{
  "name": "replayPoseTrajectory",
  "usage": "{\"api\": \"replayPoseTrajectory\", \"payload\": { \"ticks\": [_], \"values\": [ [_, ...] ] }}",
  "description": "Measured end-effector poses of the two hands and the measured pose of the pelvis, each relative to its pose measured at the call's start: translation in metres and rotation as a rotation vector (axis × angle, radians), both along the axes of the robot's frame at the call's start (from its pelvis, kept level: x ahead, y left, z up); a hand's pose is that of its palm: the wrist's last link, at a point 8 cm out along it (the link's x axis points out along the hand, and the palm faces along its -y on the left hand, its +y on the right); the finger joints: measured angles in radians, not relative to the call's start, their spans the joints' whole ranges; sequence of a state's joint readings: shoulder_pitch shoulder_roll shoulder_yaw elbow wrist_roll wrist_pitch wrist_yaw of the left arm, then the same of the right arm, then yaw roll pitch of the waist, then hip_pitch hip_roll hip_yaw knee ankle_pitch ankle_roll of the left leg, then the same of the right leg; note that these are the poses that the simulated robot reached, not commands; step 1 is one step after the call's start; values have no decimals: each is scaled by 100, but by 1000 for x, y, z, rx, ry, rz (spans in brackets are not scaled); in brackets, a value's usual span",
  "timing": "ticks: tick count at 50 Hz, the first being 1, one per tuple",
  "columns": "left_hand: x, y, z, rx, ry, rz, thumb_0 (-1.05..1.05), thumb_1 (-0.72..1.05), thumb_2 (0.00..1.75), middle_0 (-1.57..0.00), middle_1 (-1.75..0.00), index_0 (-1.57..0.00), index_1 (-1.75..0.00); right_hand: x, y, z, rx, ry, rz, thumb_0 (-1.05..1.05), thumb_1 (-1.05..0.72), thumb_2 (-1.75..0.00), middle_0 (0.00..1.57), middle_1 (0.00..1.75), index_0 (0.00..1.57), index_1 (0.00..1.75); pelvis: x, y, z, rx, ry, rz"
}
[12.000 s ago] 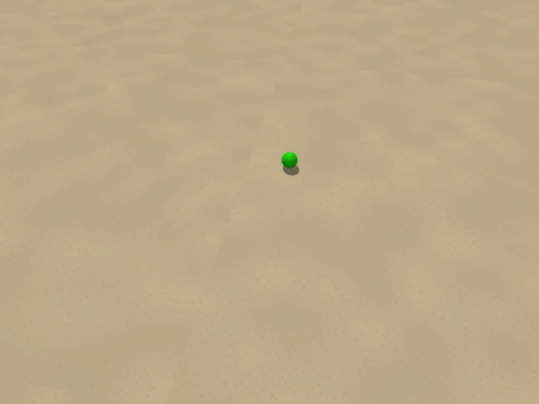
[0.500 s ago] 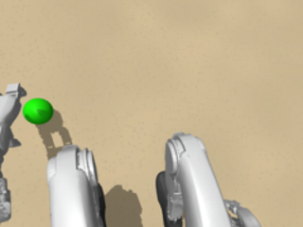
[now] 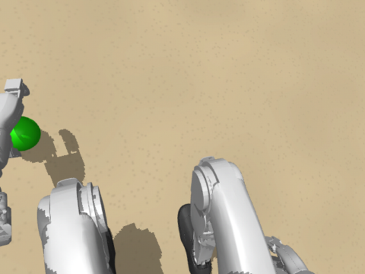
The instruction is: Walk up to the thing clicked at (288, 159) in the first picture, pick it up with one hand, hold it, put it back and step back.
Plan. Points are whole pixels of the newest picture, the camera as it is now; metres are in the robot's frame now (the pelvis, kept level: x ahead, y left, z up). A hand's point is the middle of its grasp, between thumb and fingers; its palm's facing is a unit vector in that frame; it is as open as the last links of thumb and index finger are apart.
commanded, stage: approach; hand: left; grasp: from above
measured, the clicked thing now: (20, 133) +0.45 +0.32 -0.28
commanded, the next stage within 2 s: close in in 0.30 s
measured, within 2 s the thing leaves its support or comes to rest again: neither
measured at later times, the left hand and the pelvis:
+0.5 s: hand out of the picture +0.38 +0.33 -0.18, palm faces -0.60 -0.17 -0.78, open 13.9 cm; pelvis -0.01 +0.00 +0.01, yaw -1 degrees
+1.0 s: hand (17, 128) +0.45 +0.31 -0.22, palm faces -0.43 -0.10 -0.90, open 14.0 cm; pelvis +0.00 +0.01 -0.02, yaw -3 degrees
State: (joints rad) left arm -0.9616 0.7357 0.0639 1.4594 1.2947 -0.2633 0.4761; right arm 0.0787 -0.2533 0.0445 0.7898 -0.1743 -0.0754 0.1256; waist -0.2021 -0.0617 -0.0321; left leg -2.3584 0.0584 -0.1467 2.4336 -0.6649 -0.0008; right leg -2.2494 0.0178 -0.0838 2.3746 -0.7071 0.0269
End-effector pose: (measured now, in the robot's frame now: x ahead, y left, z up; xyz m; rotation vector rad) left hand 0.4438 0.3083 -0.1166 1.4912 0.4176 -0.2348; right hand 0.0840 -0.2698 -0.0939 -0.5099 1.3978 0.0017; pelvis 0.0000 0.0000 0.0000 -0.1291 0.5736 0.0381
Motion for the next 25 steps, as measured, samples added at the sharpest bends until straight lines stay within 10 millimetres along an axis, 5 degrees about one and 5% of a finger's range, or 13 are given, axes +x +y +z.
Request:
{"api": "replayPoseTrajectory", "payload": {
  "ticks": [7,12,17,25],
  "values": [
    [45,-21,16,23,-85,45,0,-52,98,-8,-107,-9,-106,-25,-2,4,-6,13,-67,0,-92,-90,20,30,21,30,2,1,-2,-6,9,-9],
    [52,-15,33,72,-32,112,0,-53,98,-7,-106,-8,-106,-46,2,5,30,49,-129,0,-92,-90,20,30,21,30,3,1,5,-3,19,-16],
    [25,6,28,79,136,172,0,-52,96,-7,-108,-8,-106,-56,8,7,64,85,-153,0,-92,-90,20,30,21,30,1,0,15,0,9,-16],
    [-43,27,-12,-65,243,85,0,-47,91,-7,-111,-10,-107,-45,3,13,22,123,-41,0,-91,-89,21,30,21,30,-6,1,11,-14,-31,-4]
  ]
}}
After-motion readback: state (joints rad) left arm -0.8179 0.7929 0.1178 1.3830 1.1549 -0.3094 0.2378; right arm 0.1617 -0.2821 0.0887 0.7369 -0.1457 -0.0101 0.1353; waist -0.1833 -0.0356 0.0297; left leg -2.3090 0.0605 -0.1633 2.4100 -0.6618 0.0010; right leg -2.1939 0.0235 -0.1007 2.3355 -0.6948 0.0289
